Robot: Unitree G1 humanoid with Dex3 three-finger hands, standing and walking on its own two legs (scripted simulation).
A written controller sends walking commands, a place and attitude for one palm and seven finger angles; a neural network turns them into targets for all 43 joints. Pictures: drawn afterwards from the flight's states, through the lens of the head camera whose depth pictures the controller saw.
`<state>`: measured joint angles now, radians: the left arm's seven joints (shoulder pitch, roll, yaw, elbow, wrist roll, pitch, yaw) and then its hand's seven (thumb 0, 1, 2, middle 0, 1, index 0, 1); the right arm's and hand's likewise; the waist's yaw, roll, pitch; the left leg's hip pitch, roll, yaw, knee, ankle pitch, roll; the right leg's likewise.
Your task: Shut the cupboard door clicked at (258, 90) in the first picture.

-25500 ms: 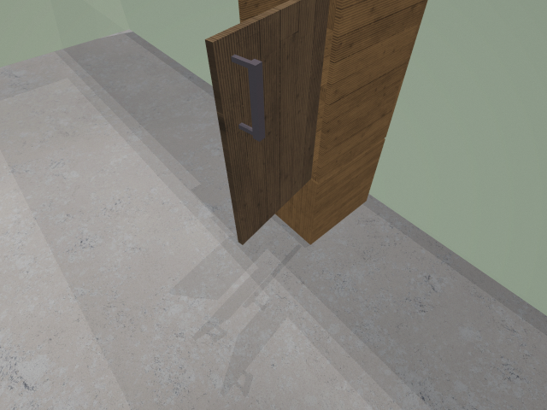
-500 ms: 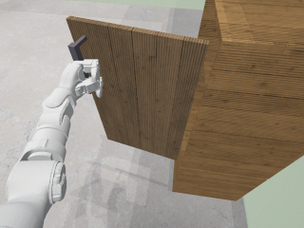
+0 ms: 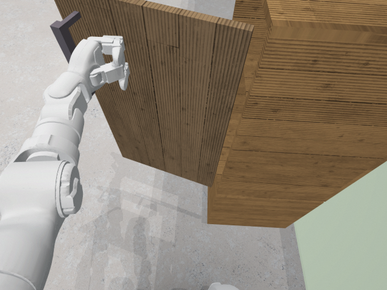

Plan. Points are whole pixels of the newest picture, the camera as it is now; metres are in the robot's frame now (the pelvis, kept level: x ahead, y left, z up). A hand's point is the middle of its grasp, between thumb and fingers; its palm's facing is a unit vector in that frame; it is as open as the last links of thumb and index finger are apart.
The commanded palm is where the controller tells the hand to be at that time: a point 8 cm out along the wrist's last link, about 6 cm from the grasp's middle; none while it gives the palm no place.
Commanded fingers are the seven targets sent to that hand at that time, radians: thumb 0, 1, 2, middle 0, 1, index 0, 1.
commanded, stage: push the door shut along its arc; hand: left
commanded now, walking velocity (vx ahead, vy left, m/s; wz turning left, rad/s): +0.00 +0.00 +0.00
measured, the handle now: (82, 58) +0.56 +0.17 +0.15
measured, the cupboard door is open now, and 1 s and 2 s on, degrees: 73 63 63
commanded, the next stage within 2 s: pull the fist back off the door in 0.24 s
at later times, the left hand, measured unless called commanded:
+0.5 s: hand (128, 52) +0.56 +0.07 +0.16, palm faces +0.02 -0.99 +0.10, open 3.2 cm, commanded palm +0.52 +0.10 +0.15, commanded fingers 0.00 0.90 0.90 -1.30 -1.50 -1.30 -1.50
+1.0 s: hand (133, 85) +0.47 +0.06 +0.15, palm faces +0.04 -1.00 +0.00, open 3.1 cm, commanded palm +0.44 +0.10 +0.15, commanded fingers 0.00 0.90 0.90 -1.30 -1.50 -1.30 -1.50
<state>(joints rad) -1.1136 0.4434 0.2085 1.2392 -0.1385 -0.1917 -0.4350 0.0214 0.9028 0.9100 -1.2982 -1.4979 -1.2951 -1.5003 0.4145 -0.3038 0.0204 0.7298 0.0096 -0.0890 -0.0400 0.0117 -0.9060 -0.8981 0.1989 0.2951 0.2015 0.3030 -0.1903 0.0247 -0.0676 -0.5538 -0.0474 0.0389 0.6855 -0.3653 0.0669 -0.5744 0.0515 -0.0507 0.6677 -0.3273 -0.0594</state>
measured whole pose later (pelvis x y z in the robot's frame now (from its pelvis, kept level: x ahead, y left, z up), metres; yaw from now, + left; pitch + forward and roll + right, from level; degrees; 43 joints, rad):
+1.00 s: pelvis +0.00 -0.02 +0.01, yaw -1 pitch +9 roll +0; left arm -0.86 0.20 0.19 0.98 -0.11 -0.19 0.08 0.02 0.90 0.90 -1.30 -1.50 -1.30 -1.50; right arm 0.38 -0.27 0.00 0.67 0.03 -0.01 0.04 0.01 -0.91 -0.90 0.20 0.29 0.20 0.30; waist -0.10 0.04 -0.07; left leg -0.44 -0.02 0.03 0.63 -0.35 0.03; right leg -0.46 0.09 -0.05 0.60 -0.30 -0.09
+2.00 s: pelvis -0.01 -0.01 +0.02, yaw +1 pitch -3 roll +0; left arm -0.04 0.25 0.05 -0.04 -0.11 0.03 0.03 0.02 0.90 0.90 -1.15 -1.34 -1.15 -1.34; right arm 0.12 -0.23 0.05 0.56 0.04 0.00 -0.04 0.02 -0.91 -0.90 0.19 0.29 0.20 0.30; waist 0.03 0.05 -0.02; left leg -0.12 -0.05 0.02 0.44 -0.27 0.05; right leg -0.14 0.06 -0.05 0.43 -0.24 -0.06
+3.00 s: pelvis +0.00 +0.01 +0.03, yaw +1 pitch -4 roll -1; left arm 0.46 0.36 0.33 -0.38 -0.08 -0.07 0.11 0.02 0.89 0.89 -0.21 -0.30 -0.21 -0.30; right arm 0.19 -0.22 0.03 0.62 0.01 -0.06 -0.05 0.02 -0.91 -0.90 0.20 0.30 0.20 0.30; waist 0.06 0.07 0.00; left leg -0.07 -0.06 0.02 0.41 -0.27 0.07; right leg -0.08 0.05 -0.04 0.36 -0.21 -0.04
